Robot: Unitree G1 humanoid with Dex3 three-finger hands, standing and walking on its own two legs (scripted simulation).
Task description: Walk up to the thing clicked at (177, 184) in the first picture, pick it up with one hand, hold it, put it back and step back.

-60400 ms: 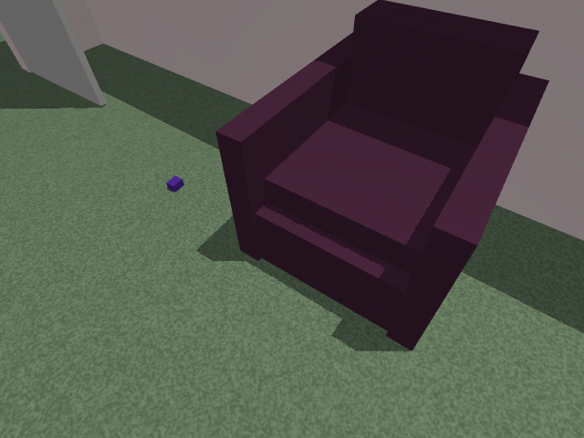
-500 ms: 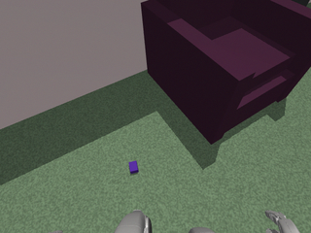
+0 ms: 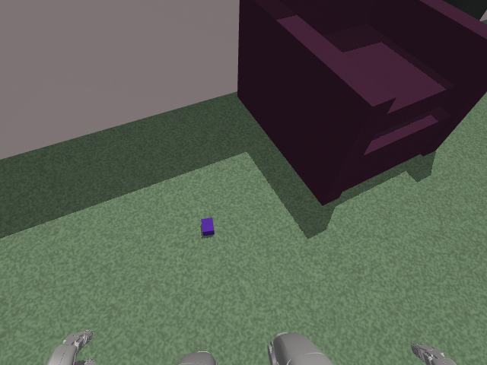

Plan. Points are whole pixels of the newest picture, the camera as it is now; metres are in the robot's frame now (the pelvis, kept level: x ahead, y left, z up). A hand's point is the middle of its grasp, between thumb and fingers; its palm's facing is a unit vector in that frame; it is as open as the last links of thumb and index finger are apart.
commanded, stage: step back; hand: left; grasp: from above
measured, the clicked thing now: (207, 226) +0.69 +0.15 -0.74
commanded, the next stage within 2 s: stand in 1.98 s
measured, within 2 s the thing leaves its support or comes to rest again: neither
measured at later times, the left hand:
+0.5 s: hand out of the picture -0.06 +0.26 -0.15, palm faces +0.02 -0.91 -0.42, open 7.4 cm
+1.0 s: hand out of the picture -0.30 +0.22 -0.14, palm faces -0.01 -0.91 -0.41, open 7.4 cm
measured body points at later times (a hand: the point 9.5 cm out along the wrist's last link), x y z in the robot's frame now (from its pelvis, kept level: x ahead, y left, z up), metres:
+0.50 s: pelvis -0.18 -0.02 -0.02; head -0.12 -0.01 +0.43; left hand -0.06 +0.31 -0.12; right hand -0.09 -0.33 -0.14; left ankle -0.19 +0.09 -0.74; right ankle -0.09 -0.15 -0.73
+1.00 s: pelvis -0.34 -0.05 +0.00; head -0.33 -0.07 +0.45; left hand -0.30 +0.27 -0.11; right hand -0.26 -0.38 -0.12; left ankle -0.27 +0.09 -0.68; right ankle -0.35 -0.16 -0.73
